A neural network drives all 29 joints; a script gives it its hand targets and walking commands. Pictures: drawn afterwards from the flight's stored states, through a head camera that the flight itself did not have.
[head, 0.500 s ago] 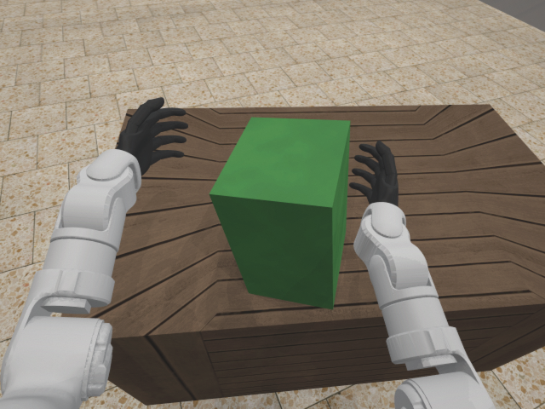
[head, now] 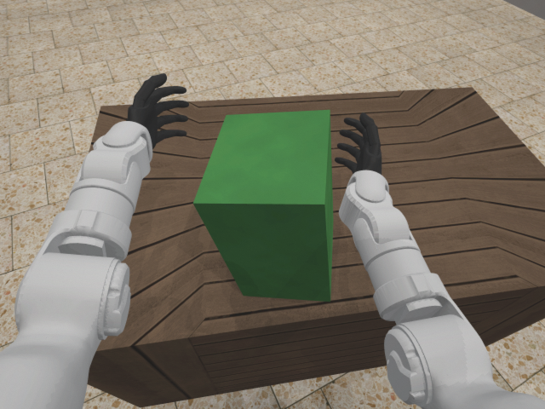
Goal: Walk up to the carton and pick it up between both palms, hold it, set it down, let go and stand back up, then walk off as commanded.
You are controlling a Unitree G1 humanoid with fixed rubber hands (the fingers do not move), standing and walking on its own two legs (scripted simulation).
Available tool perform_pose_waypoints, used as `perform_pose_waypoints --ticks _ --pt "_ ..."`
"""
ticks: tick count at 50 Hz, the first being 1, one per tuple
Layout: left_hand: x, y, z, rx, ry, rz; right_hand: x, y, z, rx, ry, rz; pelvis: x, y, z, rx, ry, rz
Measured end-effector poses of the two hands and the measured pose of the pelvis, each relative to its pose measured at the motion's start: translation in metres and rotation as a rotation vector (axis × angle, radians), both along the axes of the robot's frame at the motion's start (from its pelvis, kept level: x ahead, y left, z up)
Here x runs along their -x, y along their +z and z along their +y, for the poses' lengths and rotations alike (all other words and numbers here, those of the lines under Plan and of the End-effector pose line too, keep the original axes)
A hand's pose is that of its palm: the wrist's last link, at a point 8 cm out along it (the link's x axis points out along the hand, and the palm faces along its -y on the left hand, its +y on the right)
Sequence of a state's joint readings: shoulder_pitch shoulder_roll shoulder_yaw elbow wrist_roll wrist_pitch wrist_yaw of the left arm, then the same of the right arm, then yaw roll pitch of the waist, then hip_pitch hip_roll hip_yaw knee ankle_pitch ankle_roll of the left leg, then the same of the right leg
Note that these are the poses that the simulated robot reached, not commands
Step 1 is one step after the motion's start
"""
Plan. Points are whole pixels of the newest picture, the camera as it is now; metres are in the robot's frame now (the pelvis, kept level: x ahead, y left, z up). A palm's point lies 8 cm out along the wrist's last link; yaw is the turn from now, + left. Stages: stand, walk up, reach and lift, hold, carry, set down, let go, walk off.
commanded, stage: reach and lift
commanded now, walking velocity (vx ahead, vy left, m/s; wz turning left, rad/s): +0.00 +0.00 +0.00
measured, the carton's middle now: (281, 213) +0.43 -0.06 +0.02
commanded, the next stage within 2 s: none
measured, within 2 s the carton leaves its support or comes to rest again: neither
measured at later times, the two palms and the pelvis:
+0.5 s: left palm (177, 176) +0.48 +0.10 +0.07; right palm (363, 204) +0.40 -0.19 +0.06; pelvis -0.01 +0.00 +0.00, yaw +0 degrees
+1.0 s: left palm (186, 174) +0.50 +0.09 +0.06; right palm (350, 205) +0.41 -0.18 +0.04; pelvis +0.00 +0.00 -0.01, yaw -1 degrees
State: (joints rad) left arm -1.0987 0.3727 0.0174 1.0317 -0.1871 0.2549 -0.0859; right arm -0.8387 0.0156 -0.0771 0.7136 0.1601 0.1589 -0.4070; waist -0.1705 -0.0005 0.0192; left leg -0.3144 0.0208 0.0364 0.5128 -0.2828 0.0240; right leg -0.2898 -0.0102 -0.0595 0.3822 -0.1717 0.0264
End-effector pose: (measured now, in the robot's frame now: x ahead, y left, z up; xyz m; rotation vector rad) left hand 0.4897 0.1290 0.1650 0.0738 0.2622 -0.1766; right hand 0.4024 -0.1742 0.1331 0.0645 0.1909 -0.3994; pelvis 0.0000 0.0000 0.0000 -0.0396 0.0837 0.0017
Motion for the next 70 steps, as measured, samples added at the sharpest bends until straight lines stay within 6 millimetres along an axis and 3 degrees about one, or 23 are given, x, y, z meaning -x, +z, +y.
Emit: perform_pose_waypoints --ticks 5,11,18,22,28,40,45,56,70 --pt "0.003 -0.011 0.003 -0.020 0.006 0.007 0.001 -0.011 0.001 0.002 0.000 0.022 0.001 0.000 0.000 0.001 0.000 -0.001" --pt "0.006 -0.019 -0.007 -0.016 -0.014 -0.025 0.004 -0.023 -0.002 0.004 -0.003 0.015 0.004 0.000 -0.001 -0.001 -0.001 0.017" --pt "0.014 -0.061 -0.020 -0.009 -0.034 0.056 0.007 -0.040 -0.005 0.008 -0.007 0.022 0.010 -0.001 -0.002 -0.003 -0.004 0.077" --pt "0.014 -0.081 -0.025 -0.005 -0.038 0.062 0.008 -0.062 -0.010 0.005 -0.013 0.072 0.013 -0.003 -0.003 -0.004 -0.005 0.124" --pt "0.003 -0.098 -0.032 0.007 -0.037 0.033 0.000 -0.078 -0.017 0.014 -0.032 0.074 0.010 -0.005 -0.005 -0.005 -0.009 0.220" --pt "-0.014 -0.103 -0.034 -0.071 -0.082 -0.017 -0.018 -0.078 0.001 0.027 -0.007 -0.007 -0.006 -0.007 -0.001 0.000 -0.012 0.276" --pt "-0.013 -0.106 -0.034 -0.086 -0.095 -0.014 -0.012 -0.088 0.000 0.020 -0.021 0.011 -0.006 -0.006 0.001 0.002 -0.012 0.276" --pt "-0.002 -0.104 -0.045 -0.052 -0.117 -0.038 0.001 -0.086 -0.002 0.067 -0.011 -0.030 -0.002 -0.006 -0.003 -0.003 -0.011 0.243" --pt "0.011 -0.110 -0.051 -0.029 -0.122 0.001 0.022 -0.101 0.001 0.051 -0.035 0.021 0.003 -0.004 -0.002 -0.003 -0.009 0.197"
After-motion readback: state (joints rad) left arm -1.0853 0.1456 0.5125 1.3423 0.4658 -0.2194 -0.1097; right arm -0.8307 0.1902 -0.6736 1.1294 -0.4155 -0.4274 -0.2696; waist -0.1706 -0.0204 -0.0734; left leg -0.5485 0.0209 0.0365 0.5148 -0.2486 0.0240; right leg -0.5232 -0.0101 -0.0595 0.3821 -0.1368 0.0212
